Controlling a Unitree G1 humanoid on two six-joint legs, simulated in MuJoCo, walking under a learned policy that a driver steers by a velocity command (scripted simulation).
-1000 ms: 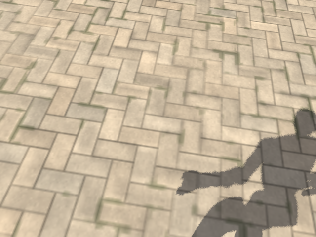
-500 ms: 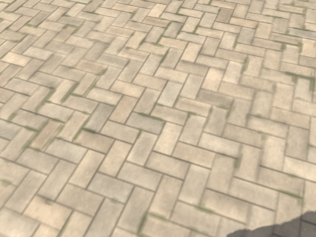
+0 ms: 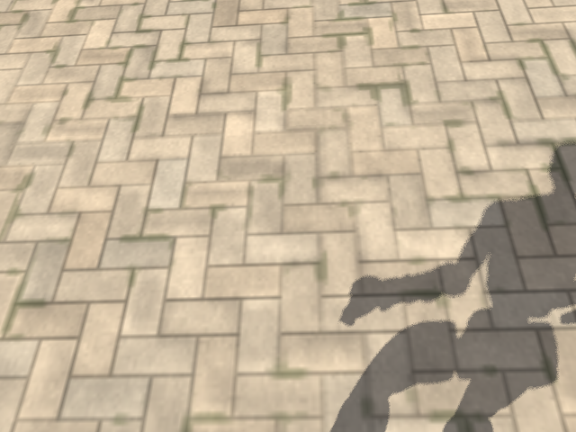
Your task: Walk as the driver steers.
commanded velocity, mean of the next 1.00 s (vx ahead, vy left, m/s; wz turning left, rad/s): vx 0.00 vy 0.00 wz -0.16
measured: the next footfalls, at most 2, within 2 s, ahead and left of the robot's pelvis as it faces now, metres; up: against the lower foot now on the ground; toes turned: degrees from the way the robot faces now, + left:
left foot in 0.42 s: +0.10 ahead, +0.13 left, +0.00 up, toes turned -18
right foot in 0.72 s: +0.01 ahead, -0.11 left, +0.00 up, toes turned -9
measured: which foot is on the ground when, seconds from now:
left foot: up 0.00-0.40, down 0.42-0.76, up 0.78-1.00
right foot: down 0.00-0.42, up 0.44-0.70, down 0.72-1.00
